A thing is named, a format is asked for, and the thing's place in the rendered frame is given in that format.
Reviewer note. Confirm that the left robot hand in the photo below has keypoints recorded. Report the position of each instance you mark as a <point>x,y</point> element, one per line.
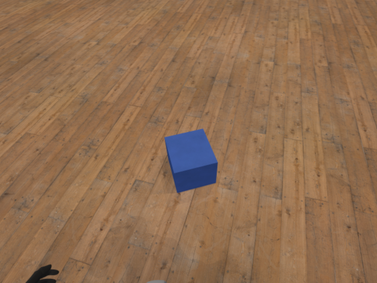
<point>43,272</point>

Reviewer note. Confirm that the carton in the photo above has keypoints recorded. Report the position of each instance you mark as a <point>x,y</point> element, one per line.
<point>192,161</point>

